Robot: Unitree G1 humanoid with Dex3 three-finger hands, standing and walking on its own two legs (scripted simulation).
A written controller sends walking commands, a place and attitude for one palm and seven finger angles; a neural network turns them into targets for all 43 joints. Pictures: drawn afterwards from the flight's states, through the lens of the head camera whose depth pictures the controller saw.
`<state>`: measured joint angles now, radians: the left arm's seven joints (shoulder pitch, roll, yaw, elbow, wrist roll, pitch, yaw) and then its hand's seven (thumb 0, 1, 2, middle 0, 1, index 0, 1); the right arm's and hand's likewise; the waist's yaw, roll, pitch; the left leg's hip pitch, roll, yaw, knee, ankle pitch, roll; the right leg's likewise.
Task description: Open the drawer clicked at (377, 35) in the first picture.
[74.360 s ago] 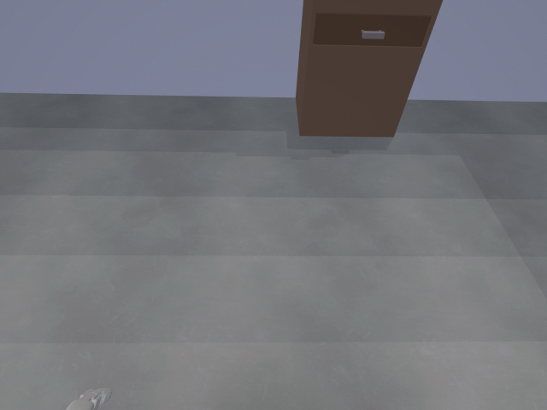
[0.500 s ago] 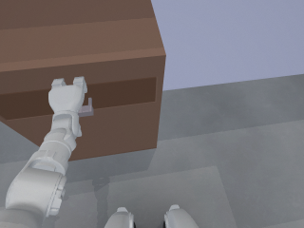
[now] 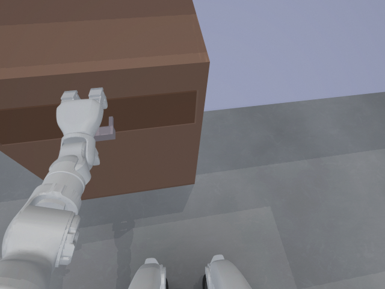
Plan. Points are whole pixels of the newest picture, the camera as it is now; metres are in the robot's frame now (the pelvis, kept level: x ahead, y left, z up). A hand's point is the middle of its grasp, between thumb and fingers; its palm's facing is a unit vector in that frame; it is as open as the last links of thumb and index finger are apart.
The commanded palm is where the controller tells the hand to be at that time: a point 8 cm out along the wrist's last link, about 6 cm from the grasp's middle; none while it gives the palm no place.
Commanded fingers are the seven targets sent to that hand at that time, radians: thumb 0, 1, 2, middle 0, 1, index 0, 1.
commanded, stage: re-aim the fingers above the handle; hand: left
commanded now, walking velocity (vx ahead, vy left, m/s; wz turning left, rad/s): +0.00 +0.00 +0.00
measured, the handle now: (94, 128) +0.52 +0.23 -0.07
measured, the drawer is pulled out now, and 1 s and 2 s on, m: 0.00 0.00 0.00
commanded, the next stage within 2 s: lower the fingers behind the handle in 0.20 s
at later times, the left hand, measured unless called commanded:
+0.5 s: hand (88, 129) +0.48 +0.22 -0.01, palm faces +0.05 -0.01 -1.00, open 13.5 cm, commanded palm +0.46 +0.24 +0.02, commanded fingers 0.00 -0.50 0.30 -0.30 -1.20 -0.30 -1.20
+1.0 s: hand (89, 129) +0.48 +0.22 -0.01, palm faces +0.08 +0.03 -1.00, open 13.6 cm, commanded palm +0.46 +0.24 -0.01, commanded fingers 0.00 -0.50 0.30 -0.30 -1.20 -0.30 -1.20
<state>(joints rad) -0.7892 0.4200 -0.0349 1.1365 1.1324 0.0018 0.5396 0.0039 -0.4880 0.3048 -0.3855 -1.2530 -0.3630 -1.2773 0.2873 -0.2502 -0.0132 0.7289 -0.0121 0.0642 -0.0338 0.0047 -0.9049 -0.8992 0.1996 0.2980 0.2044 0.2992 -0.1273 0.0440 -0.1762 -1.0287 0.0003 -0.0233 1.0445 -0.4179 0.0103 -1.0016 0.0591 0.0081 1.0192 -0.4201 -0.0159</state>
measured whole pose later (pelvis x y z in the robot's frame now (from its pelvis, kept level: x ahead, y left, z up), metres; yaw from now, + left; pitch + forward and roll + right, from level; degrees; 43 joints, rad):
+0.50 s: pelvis +0.00 +0.01 -0.01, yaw +0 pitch +24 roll -2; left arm -0.79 0.42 -0.04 1.13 1.14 -0.03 0.56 0.00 -0.49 0.30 -0.37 -1.28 -0.36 -1.26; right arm 0.30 -0.26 -0.01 0.73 -0.02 0.07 -0.03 0.00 -0.90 -0.90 0.20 0.30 0.21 0.30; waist -0.12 0.04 -0.19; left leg -1.07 0.00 -0.02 1.09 -0.43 0.02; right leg -1.04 0.05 0.01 1.06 -0.43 -0.01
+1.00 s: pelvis -0.03 +0.00 -0.04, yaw +1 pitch +25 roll -2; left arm -0.95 0.46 -0.09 1.21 1.12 0.05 0.54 0.00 -0.49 0.30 -0.36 -1.27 -0.30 -1.38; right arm 0.29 -0.26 0.03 0.70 -0.01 0.04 -0.05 0.00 -0.90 -0.90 0.20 0.30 0.21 0.30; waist -0.15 0.03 -0.19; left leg -1.23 -0.01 -0.04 1.21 -0.42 0.02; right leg -1.19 0.05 -0.01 1.18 -0.43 -0.01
